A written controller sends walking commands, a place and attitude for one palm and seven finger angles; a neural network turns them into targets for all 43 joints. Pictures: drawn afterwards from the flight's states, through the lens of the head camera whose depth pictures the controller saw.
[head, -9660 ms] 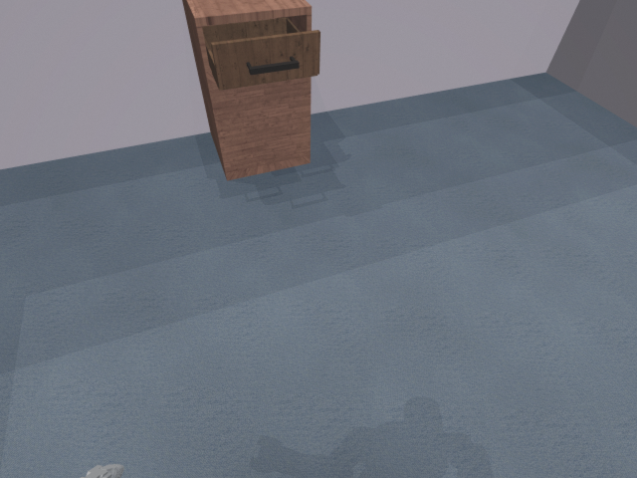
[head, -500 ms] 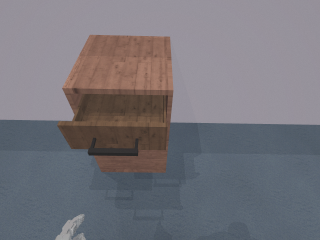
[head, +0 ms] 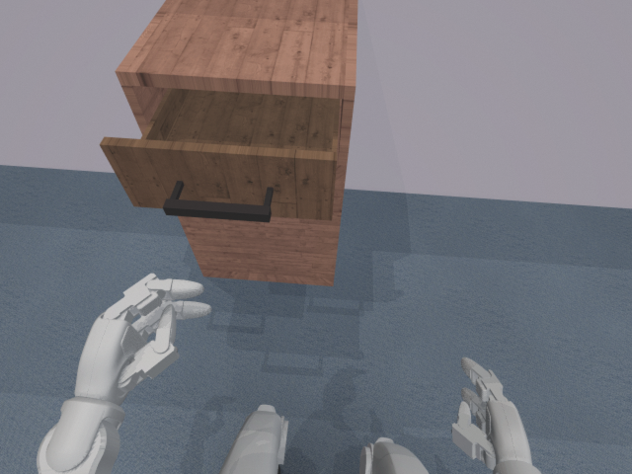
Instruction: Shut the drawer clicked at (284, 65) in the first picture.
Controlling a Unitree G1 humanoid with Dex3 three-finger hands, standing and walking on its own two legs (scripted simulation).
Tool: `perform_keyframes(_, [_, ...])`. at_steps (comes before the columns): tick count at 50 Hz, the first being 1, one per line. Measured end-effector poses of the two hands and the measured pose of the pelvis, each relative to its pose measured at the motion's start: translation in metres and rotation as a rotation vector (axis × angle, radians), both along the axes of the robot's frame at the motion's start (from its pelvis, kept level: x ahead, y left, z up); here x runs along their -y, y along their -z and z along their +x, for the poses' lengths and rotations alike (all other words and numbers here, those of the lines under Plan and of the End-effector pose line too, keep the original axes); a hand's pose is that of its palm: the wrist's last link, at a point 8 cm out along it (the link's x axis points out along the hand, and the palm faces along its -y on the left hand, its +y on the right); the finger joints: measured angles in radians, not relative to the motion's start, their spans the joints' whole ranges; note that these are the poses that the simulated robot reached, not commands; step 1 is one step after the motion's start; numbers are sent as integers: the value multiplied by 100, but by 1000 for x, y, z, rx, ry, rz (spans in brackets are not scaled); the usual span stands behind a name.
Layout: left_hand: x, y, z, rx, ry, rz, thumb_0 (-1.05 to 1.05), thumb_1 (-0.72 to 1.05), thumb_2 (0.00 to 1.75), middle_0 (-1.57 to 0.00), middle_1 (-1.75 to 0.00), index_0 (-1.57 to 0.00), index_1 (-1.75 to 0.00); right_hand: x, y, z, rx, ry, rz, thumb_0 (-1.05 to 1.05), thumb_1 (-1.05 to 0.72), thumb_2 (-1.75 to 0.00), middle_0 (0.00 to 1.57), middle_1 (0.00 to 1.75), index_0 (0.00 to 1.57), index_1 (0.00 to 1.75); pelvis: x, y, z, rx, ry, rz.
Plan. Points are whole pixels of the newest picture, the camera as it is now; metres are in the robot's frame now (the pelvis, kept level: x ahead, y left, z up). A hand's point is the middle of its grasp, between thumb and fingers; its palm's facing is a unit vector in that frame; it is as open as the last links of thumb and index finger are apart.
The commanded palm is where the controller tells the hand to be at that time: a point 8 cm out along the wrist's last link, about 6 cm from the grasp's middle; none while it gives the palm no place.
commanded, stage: raise the hand and make a fist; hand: left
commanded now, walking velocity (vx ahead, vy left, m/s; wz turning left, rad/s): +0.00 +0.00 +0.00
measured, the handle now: (220, 200) +0.53 +0.22 -0.03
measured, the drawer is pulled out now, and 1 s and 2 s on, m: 0.16 0.16 0.16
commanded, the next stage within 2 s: bring the fist close to the handle in 1.28 s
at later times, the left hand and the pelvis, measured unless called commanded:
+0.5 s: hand (186, 312) +0.28 +0.19 +0.06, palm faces -0.03 -1.00 -0.02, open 3.1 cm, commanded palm +0.27 +0.24 +0.06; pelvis +0.02 +0.03 +0.02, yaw -2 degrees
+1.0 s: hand (198, 281) +0.32 +0.18 +0.07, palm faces -0.04 -1.00 -0.02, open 3.2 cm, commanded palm +0.29 +0.23 +0.07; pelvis +0.03 +0.04 +0.03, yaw -2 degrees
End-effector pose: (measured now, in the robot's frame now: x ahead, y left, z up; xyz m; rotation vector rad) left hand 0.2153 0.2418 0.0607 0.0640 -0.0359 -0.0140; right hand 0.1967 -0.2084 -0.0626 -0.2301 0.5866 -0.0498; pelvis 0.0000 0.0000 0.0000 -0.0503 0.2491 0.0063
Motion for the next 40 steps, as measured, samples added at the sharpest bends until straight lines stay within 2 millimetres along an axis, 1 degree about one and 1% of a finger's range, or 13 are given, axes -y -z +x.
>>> perform_keyframes(3, [3,4,23,-63,41,-14,1,90,90,-71,-85,-71,-86,2,12,-27,-91,41,16,2,-90,-90,20,30,20,30,-1,-4,1,-5,7,3])
perform_keyframes(6, [0,6,39,-120,24,-28,1,90,90,-77,-91,-77,-92,9,17,-52,-166,103,18,2,-90,-90,20,30,20,30,-4,-10,5,-10,21,12])
perform_keyframes(10, [-7,1,47,-116,-14,-24,1,90,90,-85,-100,-85,-101,21,15,-74,-232,168,-7,2,-90,-90,20,30,20,30,-11,-17,12,-19,35,22])
perform_keyframes(13, [-8,-2,47,-93,-12,-22,1,90,90,-91,-107,-90,-107,29,10,-79,-254,191,-34,2,-90,-90,20,30,20,30,-17,-20,16,-24,40,24])
perform_keyframes(16, [-5,0,44,-86,9,-29,1,90,90,-97,-113,-96,-114,32,5,-74,-250,191,-60,2,-90,-90,20,30,20,30,-23,-20,19,-30,40,22])
perform_keyframes(20, [-2,5,41,-82,19,-38,1,90,90,-105,-122,-105,-122,28,-1,-54,-210,168,-83,2,-91,-90,20,30,20,30,-29,-18,20,-36,38,17])
perform_keyframes(23, [-1,5,43,-61,14,-43,1,90,90,-111,-128,-111,-129,19,-5,-35,-167,133,-84,2,-91,-90,20,30,20,30,-33,-16,20,-38,32,11])
perform_keyframes(26, [1,2,49,-35,12,-42,1,90,90,-117,-135,-117,-135,5,-8,-16,-130,92,-70,2,-91,-90,20,30,20,30,-36,-15,20,-39,28,6])
perform_keyframes(30, [2,-2,56,-28,18,-45,1,90,90,-125,-143,-125,-144,-15,-12,2,-101,46,-37,2,-91,-90,20,30,20,30,-38,-16,21,-36,25,1])
perform_keyframes(35, [-1,-5,62,-54,12,-43,1,90,90,-133,-152,-133,-153,-32,-16,10,-102,18,-5,2,-90,-90,20,30,20,30,-40,-20,23,-27,22,-4])
perform_keyframes(40, [0,-7,68,-50,9,-42,1,90,90,-138,-157,-137,-158,-34,-14,4,-131,15,-3,2,-90,-90,20,30,20,30,-40,-22,24,-21,17,-8])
